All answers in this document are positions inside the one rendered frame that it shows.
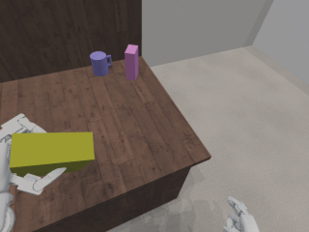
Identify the left robot hand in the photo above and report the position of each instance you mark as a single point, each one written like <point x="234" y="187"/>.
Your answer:
<point x="30" y="183"/>

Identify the table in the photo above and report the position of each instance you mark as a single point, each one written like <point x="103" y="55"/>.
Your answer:
<point x="143" y="145"/>

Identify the sponge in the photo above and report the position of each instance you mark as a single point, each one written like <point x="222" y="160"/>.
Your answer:
<point x="39" y="153"/>

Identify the robot left forearm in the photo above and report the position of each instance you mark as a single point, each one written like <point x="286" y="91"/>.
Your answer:
<point x="7" y="216"/>

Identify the right robot hand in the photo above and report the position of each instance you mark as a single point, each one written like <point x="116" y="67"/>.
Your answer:
<point x="244" y="222"/>

